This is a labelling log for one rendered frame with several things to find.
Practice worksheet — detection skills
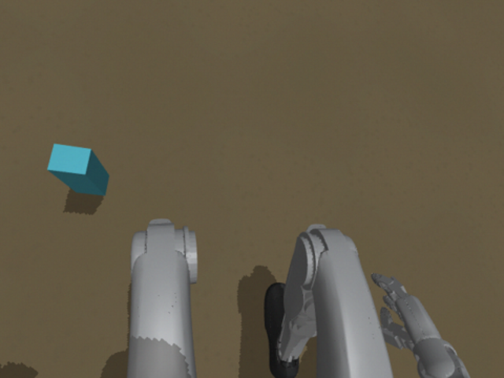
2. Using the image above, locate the right robot arm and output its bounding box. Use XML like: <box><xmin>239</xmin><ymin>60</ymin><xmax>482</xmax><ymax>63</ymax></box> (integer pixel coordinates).
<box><xmin>413</xmin><ymin>338</ymin><xmax>470</xmax><ymax>378</ymax></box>

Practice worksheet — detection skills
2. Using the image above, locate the right robot foot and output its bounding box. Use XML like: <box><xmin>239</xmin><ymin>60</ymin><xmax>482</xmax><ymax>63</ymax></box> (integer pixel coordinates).
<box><xmin>264</xmin><ymin>283</ymin><xmax>299</xmax><ymax>378</ymax></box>

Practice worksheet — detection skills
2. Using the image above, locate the right robot hand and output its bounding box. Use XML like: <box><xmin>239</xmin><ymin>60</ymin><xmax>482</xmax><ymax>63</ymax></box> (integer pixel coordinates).
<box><xmin>371</xmin><ymin>273</ymin><xmax>442</xmax><ymax>352</ymax></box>

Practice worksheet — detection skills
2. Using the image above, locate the carton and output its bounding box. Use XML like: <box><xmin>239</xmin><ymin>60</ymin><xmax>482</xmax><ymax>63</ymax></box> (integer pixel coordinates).
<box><xmin>47</xmin><ymin>144</ymin><xmax>109</xmax><ymax>196</ymax></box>

